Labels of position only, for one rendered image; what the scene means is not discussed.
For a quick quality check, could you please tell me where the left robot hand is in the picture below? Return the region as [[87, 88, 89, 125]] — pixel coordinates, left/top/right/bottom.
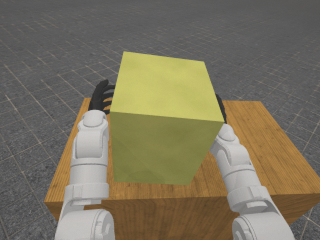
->
[[88, 79, 116, 115]]

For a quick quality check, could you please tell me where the left robot forearm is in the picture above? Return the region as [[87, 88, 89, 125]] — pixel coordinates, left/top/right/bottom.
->
[[54, 109, 109, 240]]

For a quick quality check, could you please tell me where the robot left upper arm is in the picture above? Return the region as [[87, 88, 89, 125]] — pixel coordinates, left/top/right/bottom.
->
[[55, 209, 115, 240]]

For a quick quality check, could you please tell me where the right robot hand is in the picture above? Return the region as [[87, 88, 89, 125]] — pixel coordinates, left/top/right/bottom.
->
[[215, 93, 227, 124]]

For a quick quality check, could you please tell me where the pedestal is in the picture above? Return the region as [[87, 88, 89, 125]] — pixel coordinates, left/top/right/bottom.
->
[[44, 97, 320, 240]]

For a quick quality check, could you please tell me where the robot right upper arm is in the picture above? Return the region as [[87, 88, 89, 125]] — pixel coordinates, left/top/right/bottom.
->
[[232, 212, 294, 240]]

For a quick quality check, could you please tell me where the right robot forearm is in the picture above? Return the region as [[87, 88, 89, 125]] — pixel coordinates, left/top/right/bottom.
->
[[209, 123, 295, 240]]

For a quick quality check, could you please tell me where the carton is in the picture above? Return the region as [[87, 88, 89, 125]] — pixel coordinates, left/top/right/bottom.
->
[[109, 51, 225, 185]]

